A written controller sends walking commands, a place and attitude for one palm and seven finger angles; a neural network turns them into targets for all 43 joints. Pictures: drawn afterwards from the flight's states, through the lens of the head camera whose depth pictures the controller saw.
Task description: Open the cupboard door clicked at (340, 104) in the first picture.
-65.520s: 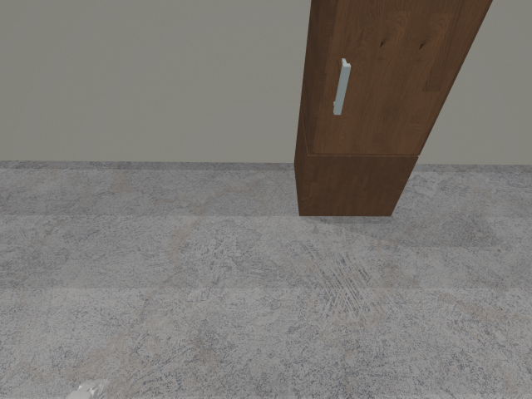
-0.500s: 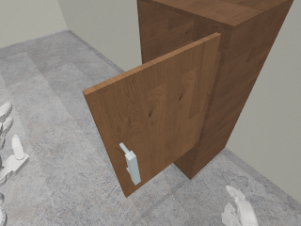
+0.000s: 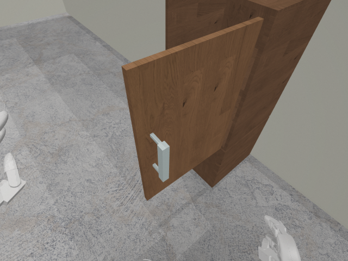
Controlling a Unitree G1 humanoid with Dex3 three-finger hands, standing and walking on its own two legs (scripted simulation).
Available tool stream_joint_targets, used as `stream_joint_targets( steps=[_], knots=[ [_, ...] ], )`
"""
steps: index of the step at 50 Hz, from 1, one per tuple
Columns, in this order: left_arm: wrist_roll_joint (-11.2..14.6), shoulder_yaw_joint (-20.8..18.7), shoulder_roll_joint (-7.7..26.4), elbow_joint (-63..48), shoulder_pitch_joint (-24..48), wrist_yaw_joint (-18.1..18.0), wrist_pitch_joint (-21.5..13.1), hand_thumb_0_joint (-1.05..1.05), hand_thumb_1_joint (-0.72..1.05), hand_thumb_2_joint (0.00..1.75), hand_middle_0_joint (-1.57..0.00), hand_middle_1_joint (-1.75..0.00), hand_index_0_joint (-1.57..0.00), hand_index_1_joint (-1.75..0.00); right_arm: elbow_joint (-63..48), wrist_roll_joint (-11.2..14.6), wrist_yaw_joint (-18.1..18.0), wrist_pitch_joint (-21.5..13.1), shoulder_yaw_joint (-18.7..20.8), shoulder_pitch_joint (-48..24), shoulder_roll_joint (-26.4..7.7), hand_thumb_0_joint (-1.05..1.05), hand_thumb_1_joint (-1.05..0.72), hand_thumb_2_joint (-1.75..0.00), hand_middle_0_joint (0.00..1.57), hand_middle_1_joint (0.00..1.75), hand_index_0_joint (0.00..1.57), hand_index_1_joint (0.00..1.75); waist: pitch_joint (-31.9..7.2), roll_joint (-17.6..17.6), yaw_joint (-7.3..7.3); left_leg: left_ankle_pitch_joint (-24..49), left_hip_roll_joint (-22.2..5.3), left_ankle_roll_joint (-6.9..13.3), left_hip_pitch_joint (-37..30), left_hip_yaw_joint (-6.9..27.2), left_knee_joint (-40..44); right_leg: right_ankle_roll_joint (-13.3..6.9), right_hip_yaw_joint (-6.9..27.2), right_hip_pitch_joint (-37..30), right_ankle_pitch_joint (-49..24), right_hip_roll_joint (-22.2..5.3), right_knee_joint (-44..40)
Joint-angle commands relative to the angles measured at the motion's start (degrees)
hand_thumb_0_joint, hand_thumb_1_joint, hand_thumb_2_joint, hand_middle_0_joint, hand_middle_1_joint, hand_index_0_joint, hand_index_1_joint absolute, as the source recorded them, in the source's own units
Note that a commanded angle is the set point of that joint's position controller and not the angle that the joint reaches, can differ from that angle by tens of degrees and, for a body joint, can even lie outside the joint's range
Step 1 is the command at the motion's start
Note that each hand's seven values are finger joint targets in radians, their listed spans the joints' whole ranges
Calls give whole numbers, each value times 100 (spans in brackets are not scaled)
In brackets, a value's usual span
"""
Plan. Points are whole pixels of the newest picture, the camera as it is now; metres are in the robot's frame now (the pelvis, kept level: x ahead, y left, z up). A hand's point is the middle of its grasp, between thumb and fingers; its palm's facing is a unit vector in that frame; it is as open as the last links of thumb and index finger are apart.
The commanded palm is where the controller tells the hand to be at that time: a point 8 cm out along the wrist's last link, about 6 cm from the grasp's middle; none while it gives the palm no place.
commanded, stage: step back with the hand held close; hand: left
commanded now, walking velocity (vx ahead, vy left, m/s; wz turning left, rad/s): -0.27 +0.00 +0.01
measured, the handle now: (159, 158) +0.40 +0.06 -0.04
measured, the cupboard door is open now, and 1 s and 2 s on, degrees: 88 88 88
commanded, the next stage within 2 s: stop stepping back and stand still in 0.58 s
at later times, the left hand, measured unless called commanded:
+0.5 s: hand out of the picture +0.08 +0.27 +0.18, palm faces +0.44 -0.79 -0.43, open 7.4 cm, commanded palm +0.01 +0.30 +0.19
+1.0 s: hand out of the picture -0.03 +0.19 +0.17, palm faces +0.34 -0.82 -0.45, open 7.4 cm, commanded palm -0.11 +0.23 +0.19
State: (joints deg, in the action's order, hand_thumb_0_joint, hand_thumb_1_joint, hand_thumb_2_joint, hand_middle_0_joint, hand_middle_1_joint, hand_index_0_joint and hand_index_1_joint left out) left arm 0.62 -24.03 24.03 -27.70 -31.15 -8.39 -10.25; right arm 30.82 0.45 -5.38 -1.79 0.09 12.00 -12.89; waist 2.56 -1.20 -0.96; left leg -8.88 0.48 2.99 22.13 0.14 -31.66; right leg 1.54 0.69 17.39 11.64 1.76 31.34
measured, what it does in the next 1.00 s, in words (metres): walks backwards: left foot, then right foot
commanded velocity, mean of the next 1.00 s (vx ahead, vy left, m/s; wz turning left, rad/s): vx -0.14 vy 0.04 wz -0.06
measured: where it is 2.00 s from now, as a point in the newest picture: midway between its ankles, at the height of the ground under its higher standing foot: outside the picture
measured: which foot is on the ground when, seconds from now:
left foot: down 0.00-0.14, up 0.16-0.26, down 0.28-0.68, up 0.70-0.84, down 0.86-1.00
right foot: down 0.00-0.32, up 0.34-0.66, down 0.68-0.90, up 0.92-1.00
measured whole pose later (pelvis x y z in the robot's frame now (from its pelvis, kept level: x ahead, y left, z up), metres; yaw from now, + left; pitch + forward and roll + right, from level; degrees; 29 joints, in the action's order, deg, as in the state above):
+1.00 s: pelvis -0.28 -0.05 +0.00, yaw -7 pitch -2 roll +2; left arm 2.4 -24.3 24.6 -21.4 -27.1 -9.2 -8.6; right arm 38.3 0.2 -4.0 -6.0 0.9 15.0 -13.7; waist -1.6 1.7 -3.4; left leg -9.3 2.4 2.9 18.6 -5.5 -29.8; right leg 0.5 -1.6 15.4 29.6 -0.1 45.3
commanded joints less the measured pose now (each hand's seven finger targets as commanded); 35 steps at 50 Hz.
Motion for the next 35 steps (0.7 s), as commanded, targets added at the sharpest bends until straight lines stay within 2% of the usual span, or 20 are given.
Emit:
stream_joint_targets(
  steps=[1, 2, 4, 6, 8, 10, 12, 13, 14, 15, 17, 18, 21, 26, 30, 31, 32, 33, 34, 35],
  knots=[
    [-118, -911, 957, -1361, 388, -153, -491, 0, 90, 90, -20, -30, -20, -30, -881, -59, -36, -479, 329, -660, -813, 0, -90, -90, 20, 30, 20, 30, -606, -1122, 174, -3543, -1252, 490, 2571, 1280, 2112, 11, -22, -2469, 43, 350, 1133],
    [-119, -949, 973, -1327, 362, -136, -511, 0, 90, 90, -20, -30, -20, -30, -859, -81, -21, -515, 336, -664, -811, 0, -90, -90, 20, 30, 20, 30, -499, -1064, 161, -3545, -1223, 486, 2611, 1214, 1971, -29, 65, -2367, 168, 356, 1020],
    [-29, -1060, 1089, -1338, 163, -127, -549, 0, 90, 90, -20, -30, -20, -30, -801, -97, 17, -575, 356, -584, -751, 0, -90, -90, 20, 30, 20, 30, -522, -561, 122, -2821, -795, 218, 1693, 722, 1250, -238, 461, -1426, 293, 113, 67],
    [164, -859, 1052, -1421, -58, -158, -600, 0, 90, 90, -20, -30, -20, -30, -634, -60, 103, -602, 306, -448, -524, 0, -90, -90, 20, 30, 20, 30, -803, 446, -13, -934, -129, -276, -516, -38, -391, -664, 1551, 563, -254, -857, -1225],
    [154, -775, 1069, -1403, 96, -197, -561, 0, 90, 90, -20, -30, -20, -30, -450, -46, 128, -557, 367, -340, -541, 0, -90, -90, 20, 30, 20, 30, -1179, 1038, -18, -766, 19, -373, -1055, -88, -1361, -836, 1781, 852, -1085, -1360, -1353],
    [115, -785, 1154, -1376, 278, -247, -504, 0, 90, 90, -20, -30, -20, -30, -398, -69, 88, -511, 351, -435, -478, 0, -90, -90, 20, 30, 20, 30, -1149, 1069, -47, -913, -5, -393, -853, -66, -1344, -819, 1634, 632, -1871, -1430, -1191],
    [129, -698, 1136, -1304, 649, -233, -429, 0, 90, 90, -20, -30, -20, -30, -384, -58, 26, -486, 267, -582, -479, 0, -90, -90, 20, 30, 20, 30, -735, 738, -71, -432, -92, -364, -907, -90, -47, -457, 1164, 619, -1913, -989, -860],
    [138, -657, 1123, -1362, 838, -216, -432, 0, 90, 90, -20, -30, -20, -30, -384, -31, -23, -494, 264, -665, -600, 0, -90, -90, 20, 30, 20, 30, -614, 173, -29, 448, -309, -304, -1008, 78, 601, -198, 761, 600, -1671, -490, -517],
    [102, -705, 1182, -1337, 959, -211, -425, 0, 90, 90, -20, -30, -20, -30, -415, -38, -75, -496, 303, -870, -732, 0, -90, -90, 20, 30, 20, 30, -559, -603, 61, 1229, -825, -189, -797, 508, 968, -28, 454, 362, -1064, -41, -176],
    [97, -757, 1135, -1247, 891, -216, -433, 0, 90, 90, -20, -30, -20, -30, -403, -25, -72, -510, 286, -727, -661, 0, -90, -90, 20, 30, 20, 30, -804, -802, 127, 1942, -1259, -19, -575, 677, 1172, -3, 240, -159, -338, 116, 448],
    [127, -777, 1035, -1094, 616, -156, -474, 0, 90, 90, -20, -30, -20, -30, -434, -136, 12, -595, 348, -658, -662, 0, -90, -90, 20, 30, 20, 30, -1138, -1386, 148, 547, -1988, 374, 144, 1431, 1985, -31, 223, -545, 1657, 337, 2214],
    [87, -831, 1002, -1170, 665, -157, -466, 0, 90, 90, -20, -30, -20, -30, -415, -203, 51, -635, 371, -704, -676, 0, -90, -90, 20, 30, 20, 30, -1060, -1353, 148, -517, -2223, 584, 733, 1588, 2167, -39, 390, -730, 1623, 326, 2995],
    [129, -595, 803, -1477, 486, -149, -443, 0, 90, 90, -20, -30, -20, -30, -388, -133, 195, -706, 423, -686, -653, 0, -90, -90, 20, 30, 20, 30, -1138, -622, 160, -323, -1958, 616, -163, 1071, 1833, -57, 298, 20, 1524, 205, 2992],
    [266, -573, 869, -1906, 475, -170, -343, 0, 90, 90, -20, -30, -20, -30, -375, -126, 251, -752, 309, -810, -567, 0, -90, -90, 20, 30, 20, 30, -1316, -1317, 147, -1661, -1556, 169, -400, 721, 2576, -158, -395, -350, 1988, 372, 1950],
    [412, -833, 1054, -1767, 259, -164, -437, 0, 90, 90, -20, -30, -20, -30, -261, -183, 264, -753, 303, -690, -478, 0, -90, -90, 20, 30, 20, 30, -1670, -1602, 166, -1158, -1305, -339, -928, 318, 2555, -384, -700, -808, 2148, 447, -32],
    [449, -924, 1138, -1717, 241, -145, -496, 0, 90, 90, -20, -30, -20, -30, -251, -179, 283, -704, 309, -713, -455, 0, -90, -90, 20, 30, 20, 30, -1673, -1466, 187, -855, -1201, -513, -1006, 120, 2163, -484, -617, -898, 1822, 323, -880],
    [458, -1055, 1292, -1688, 188, -126, -550, 0, 90, 90, -20, -30, -20, -30, -236, -157, 302, -623, 305, -670, -401, 0, -90, -90, 20, 30, 20, 30, -1637, -769, 163, -424, -930, -655, -1260, -220, 1203, -651, -90, -546, 1441, -183, -1744],
    [421, -1183, 1515, -1704, 213, -131, -632, 0, 90, 90, -20, -30, -20, -30, -156, -99, 275, -554, 299, -676, -373, 0, -90, -90, 20, 30, 20, 30, -1384, 219, 181, -285, -657, -663, -1506, -322, -284, -797, 1009, 425, 740, -1143, -2255],
    [403, -1383, 1799, -1804, 234, -186, -710, 0, 90, 90, -20, -30, -20, -30, -133, -83, 234, -521, 273, -813, -356, 0, -90, -90, 20, 30, 20, 30, -1243, 776, 268, -1252, -251, -684, -800, -146, -1701, -1043, 1837, 760, -600, -2048, -2220],
    [350, -1502, 1932, -1729, 106, -251, -737, 0, 90, 90, -20, -30, -20, -30, -268, -112, 219, -585, 178, -873, -382, 0, -90, -90, 20, 30, 20, 30, -1042, 960, 316, -1887, 55, -633, 233, -229, -2503, -991, 1412, 122, -2322, -2254, -1865]
  ],
)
